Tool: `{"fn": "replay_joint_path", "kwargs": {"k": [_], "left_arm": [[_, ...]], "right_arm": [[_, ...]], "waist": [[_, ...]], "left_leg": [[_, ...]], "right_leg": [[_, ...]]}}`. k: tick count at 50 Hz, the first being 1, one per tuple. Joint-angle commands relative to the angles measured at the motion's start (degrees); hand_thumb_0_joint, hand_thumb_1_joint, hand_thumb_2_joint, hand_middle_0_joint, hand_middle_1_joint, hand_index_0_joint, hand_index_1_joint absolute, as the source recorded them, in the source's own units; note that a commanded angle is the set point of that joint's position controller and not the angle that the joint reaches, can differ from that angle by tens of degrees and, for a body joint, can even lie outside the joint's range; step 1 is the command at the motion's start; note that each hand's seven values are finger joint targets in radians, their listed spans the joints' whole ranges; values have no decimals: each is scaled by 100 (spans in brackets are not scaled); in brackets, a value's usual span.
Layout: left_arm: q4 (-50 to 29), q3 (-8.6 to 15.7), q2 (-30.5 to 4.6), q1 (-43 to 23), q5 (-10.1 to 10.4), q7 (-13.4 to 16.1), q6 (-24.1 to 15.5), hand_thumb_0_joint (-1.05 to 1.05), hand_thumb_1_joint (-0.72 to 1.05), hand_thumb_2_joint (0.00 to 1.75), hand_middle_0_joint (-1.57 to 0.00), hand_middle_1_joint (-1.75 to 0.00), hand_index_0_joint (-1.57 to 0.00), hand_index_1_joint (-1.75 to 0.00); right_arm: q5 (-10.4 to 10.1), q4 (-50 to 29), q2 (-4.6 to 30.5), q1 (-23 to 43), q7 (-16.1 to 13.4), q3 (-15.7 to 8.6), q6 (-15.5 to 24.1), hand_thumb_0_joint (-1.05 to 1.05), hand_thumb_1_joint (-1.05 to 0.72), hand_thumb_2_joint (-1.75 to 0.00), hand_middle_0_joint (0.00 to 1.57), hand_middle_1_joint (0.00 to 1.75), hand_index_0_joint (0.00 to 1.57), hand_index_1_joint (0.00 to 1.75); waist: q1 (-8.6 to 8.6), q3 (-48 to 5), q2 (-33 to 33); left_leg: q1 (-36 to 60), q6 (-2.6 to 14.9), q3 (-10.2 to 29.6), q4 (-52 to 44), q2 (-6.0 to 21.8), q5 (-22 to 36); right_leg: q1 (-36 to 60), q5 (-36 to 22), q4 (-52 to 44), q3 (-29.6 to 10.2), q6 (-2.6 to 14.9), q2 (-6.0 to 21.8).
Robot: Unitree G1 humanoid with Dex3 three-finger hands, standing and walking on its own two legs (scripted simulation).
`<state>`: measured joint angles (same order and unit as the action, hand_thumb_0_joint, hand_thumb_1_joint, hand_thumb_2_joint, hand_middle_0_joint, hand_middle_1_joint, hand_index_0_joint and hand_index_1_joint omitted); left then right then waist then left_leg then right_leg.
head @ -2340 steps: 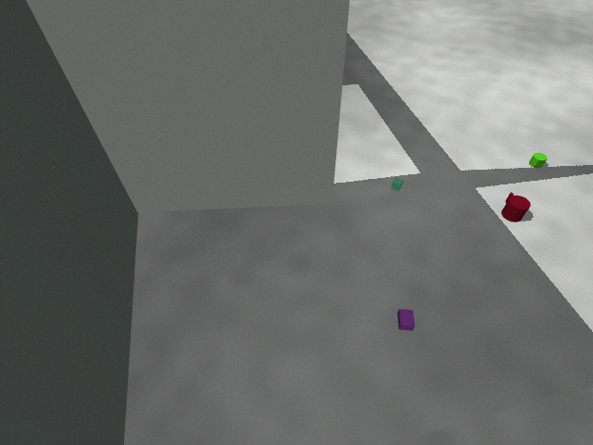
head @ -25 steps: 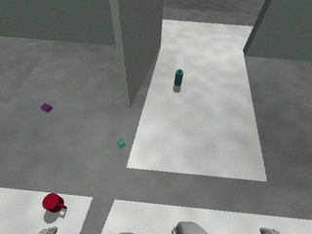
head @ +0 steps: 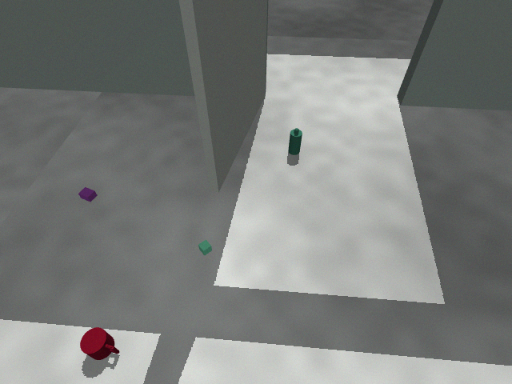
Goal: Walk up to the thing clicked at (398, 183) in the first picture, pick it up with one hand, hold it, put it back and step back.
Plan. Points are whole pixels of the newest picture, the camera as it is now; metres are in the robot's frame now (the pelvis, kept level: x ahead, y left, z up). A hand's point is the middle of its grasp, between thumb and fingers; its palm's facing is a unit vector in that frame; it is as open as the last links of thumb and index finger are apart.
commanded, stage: walk up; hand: left
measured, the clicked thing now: (205, 247) +0.79 +0.25 -0.75
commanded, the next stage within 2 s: stand in 0.34 s
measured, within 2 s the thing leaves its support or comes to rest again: neither
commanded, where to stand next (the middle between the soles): +0.40 +0.01 m, yaw +0 degrees
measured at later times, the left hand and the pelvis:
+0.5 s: hand out of the picture +0.10 +0.25 -0.14, palm faces -0.01 -0.94 -0.34, open 7.4 cm; pelvis +0.01 +0.00 +0.01, yaw +0 degrees
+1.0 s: hand out of the picture +0.07 +0.26 -0.14, palm faces -0.04 -0.94 -0.35, open 7.4 cm; pelvis +0.00 +0.00 +0.02, yaw +0 degrees
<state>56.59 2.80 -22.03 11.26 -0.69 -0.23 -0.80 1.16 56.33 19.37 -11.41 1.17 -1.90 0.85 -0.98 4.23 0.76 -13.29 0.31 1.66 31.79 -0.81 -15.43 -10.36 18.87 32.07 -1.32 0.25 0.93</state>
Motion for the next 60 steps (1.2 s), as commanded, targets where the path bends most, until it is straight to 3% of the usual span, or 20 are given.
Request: {"fn": "replay_joint_path", "kwargs": {"k": [1,3,8,11,16,17,21,24,33,35,41,44,48,53,58,60], "left_arm": [[-192,269,-1254,-25,22,72,-242,0,90,90,-20,-30,-20,-30],[-252,248,-1330,-369,6,56,-223,0,90,90,-20,-30,-20,-30],[-108,186,-1141,-511,29,59,-208,0,90,90,-20,-30,-20,-30],[-54,182,-1165,-562,41,71,-211,0,90,90,-20,-30,-20,-30],[21,171,-1166,-702,26,90,-198,0,90,90,-20,-30,-20,-30],[141,48,-1044,-819,61,80,-173,0,90,90,-20,-30,-20,-30],[251,21,-1031,-854,55,85,-161,0,90,90,-20,-30,-20,-30],[370,3,-1054,-862,61,79,-164,0,90,90,-20,-30,-20,-30],[562,-58,-1025,-827,17,53,-142,0,90,90,-20,-30,-20,-30],[560,-50,-1043,-817,9,59,-147,0,90,90,-20,-30,-20,-30],[576,-76,-1031,-777,32,62,-155,0,90,90,-20,-30,-20,-30],[595,-79,-1049,-747,25,61,-137,0,90,90,-20,-30,-20,-30],[587,-95,-1055,-655,23,62,-143,0,90,90,-20,-30,-20,-30],[566,-101,-1049,-678,38,55,-131,0,90,90,-20,-30,-20,-30],[552,-101,-1055,-592,33,60,-147,0,90,90,-20,-30,-20,-30],[536,-93,-1074,-608,32,71,-143,0,90,90,-20,-30,-20,-30]], "right_arm": [[-78,-491,1264,524,-110,-270,153,0,-90,-90,20,30,20,30],[-40,-353,1252,393,-117,-277,147,0,-90,-90,20,30,20,30],[-41,-219,1249,572,-104,-260,193,0,-90,-90,20,30,20,30],[-50,-141,1225,605,-121,-253,189,0,-90,-90,20,30,20,30],[-28,-54,1195,742,-116,-263,142,0,-90,-90,20,30,20,30],[-93,24,1172,840,-126,-188,142,0,-90,-90,20,30,20,30],[-89,184,1242,862,-145,-150,162,0,-90,-90,20,30,20,30],[-108,274,1234,935,-151,-119,144,0,-90,-90,20,30,20,30],[-93,491,1318,1030,-120,-84,120,0,-90,-90,20,30,20,30],[-89,505,1322,1008,-125,-92,126,0,-90,-90,20,30,20,30],[-88,577,1343,920,-123,-62,131,0,-90,-90,20,30,20,30],[-87,595,1333,903,-122,-60,119,0,-90,-90,20,30,20,30],[-94,621,1288,839,-110,-34,119,0,-90,-90,20,30,20,30],[-79,651,1324,764,-110,-24,107,0,-90,-90,20,30,20,30],[-105,634,1335,786,-120,-19,122,0,-90,-90,20,30,20,30],[-101,636,1349,767,-129,-19,116,0,-90,-90,20,30,20,30]], "waist": [[-89,-485,-444],[59,-283,-135],[4,-480,-37],[12,-588,-7],[38,-531,61],[109,-469,6],[108,-721,-109],[107,-771,-118],[102,-493,-153],[100,-629,-82],[116,-593,-105],[123,-536,-24],[113,-543,10],[151,-368,-77],[125,-651,-20],[137,-643,-65]], "left_leg": [[-325,183,690,-653,570,766],[-155,147,579,-740,456,286],[110,294,678,-853,677,1153],[229,243,516,-778,604,1556],[287,222,450,-785,559,1291],[601,165,602,-1051,677,1762],[898,151,581,-1136,785,2296],[908,130,551,-1258,784,2145],[625,99,597,-1674,749,783],[707,113,576,-1602,770,1122],[670,112,582,-1583,772,1256],[615,98,597,-1637,748,924],[679,92,600,-1622,750,1083],[504,86,595,-1681,718,705],[757,114,578,-1501,771,1504],[751,117,537,-1488,755,1464]], "right_leg": [[596,-872,-963,-671,336,487],[234,-758,-930,-769,422,651],[431,-1265,-913,-396,272,457],[590,-1683,-919,-426,254,540],[546,-1570,-1124,-455,264,597],[264,-1859,-1254,-513,171,624],[580,-2117,-1324,-408,68,586],[708,-2054,-1437,-415,56,600],[491,-975,-1742,-423,38,580],[547,-1192,-1706,-425,51,614],[544,-1251,-1702,-424,44,632],[449,-975,-1746,-401,44,599],[377,-1051,-1731,-395,56,610],[281,-827,-1759,-446,59,608],[472,-1452,-1667,-434,53,648],[466,-1456,-1676,-416,50,637]]}}
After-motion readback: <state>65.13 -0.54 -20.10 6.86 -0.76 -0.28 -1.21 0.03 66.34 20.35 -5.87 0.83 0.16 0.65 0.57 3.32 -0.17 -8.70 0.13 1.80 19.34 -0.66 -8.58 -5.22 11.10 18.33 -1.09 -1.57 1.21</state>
